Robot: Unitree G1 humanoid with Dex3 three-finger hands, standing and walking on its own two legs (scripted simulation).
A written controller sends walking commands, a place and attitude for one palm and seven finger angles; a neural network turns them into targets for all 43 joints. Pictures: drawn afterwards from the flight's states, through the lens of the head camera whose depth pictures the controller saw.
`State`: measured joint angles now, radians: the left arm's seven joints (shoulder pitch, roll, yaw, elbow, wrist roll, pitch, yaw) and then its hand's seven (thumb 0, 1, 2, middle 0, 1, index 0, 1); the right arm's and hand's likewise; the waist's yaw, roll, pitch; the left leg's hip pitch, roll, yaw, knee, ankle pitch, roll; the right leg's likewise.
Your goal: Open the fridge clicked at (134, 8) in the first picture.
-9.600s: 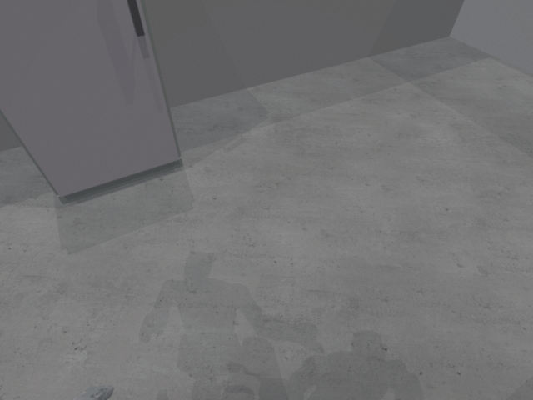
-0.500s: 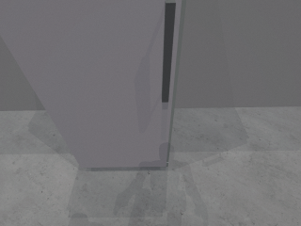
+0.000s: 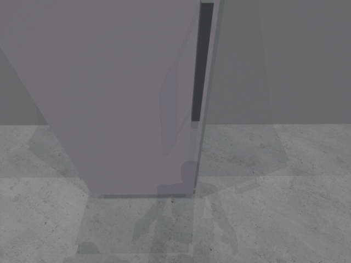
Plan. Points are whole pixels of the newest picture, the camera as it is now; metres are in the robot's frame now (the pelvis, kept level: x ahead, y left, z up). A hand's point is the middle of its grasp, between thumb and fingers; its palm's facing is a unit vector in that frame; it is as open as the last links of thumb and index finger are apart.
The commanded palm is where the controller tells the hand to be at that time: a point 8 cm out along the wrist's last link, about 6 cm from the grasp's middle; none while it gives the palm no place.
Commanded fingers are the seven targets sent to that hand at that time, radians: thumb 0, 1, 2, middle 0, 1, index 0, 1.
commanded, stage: look again from close up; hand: right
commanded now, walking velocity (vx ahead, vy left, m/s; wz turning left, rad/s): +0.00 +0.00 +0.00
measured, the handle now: (199, 67) +0.58 -0.03 +0.16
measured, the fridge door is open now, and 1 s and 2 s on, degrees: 0 0 0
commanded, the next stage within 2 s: none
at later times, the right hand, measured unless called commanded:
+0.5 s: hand out of the picture +0.07 -0.19 -0.16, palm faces -0.02 +0.97 -0.26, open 7.4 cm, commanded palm none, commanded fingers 0.00 -0.90 -0.90 0.20 0.30 0.20 0.30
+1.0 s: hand out of the picture +0.06 -0.19 -0.16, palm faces -0.01 +0.97 -0.26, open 7.4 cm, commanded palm none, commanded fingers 0.00 -0.90 -0.90 0.20 0.30 0.20 0.30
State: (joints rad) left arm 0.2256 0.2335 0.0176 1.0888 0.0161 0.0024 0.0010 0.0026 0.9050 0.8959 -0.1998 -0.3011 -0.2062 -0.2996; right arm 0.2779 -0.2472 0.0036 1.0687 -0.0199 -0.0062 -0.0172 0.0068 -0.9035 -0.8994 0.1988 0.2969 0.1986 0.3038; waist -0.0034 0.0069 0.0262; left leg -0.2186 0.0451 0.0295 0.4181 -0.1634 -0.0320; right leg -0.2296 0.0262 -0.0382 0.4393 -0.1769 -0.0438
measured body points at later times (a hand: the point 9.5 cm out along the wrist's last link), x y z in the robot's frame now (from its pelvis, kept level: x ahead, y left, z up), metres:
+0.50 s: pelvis +0.02 +0.01 +0.00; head +0.02 +0.01 +0.45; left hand +0.06 +0.27 -0.14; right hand +0.07 -0.24 -0.14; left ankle +0.04 +0.14 -0.74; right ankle +0.04 -0.09 -0.74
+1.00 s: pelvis +0.03 +0.02 +0.01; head +0.04 +0.02 +0.46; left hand +0.07 +0.28 -0.14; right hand +0.07 -0.24 -0.14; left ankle +0.04 +0.14 -0.74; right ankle +0.04 -0.09 -0.74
